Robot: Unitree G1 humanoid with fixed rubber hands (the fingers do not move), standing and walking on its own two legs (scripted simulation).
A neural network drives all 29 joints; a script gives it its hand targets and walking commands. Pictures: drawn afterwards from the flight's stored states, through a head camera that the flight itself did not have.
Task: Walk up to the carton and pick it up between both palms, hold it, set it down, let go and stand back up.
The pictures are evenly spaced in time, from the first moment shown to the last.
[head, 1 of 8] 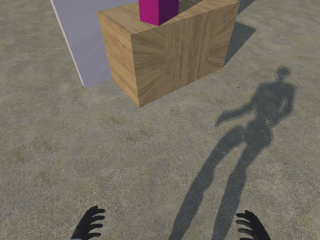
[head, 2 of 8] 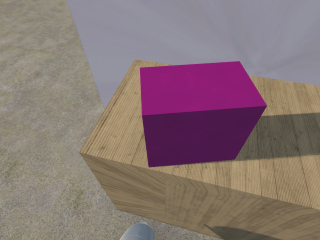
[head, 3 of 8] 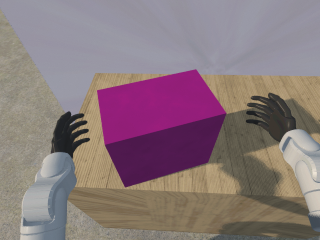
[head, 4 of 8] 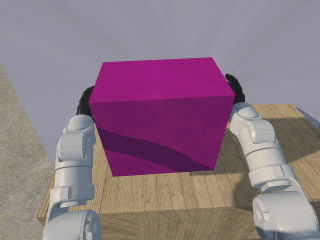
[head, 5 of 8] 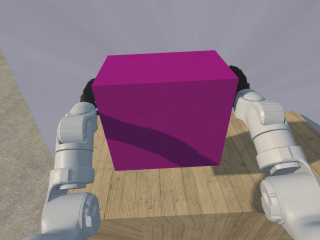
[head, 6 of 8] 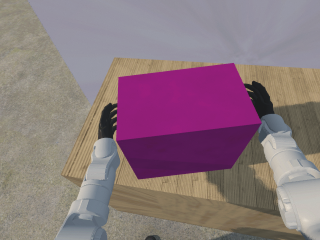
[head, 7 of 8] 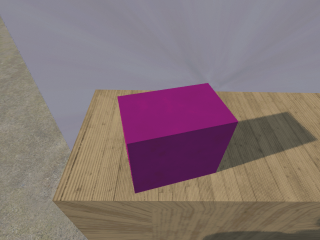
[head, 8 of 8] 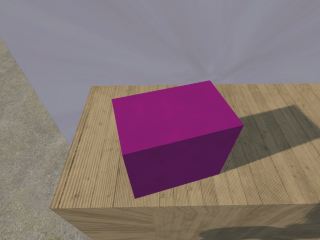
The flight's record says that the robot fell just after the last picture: no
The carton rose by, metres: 0.21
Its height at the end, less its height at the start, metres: +0.00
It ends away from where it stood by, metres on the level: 0.02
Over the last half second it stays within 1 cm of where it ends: yes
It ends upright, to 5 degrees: yes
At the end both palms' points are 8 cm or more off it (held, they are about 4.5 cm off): yes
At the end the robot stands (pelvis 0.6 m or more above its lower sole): yes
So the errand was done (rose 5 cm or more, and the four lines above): yes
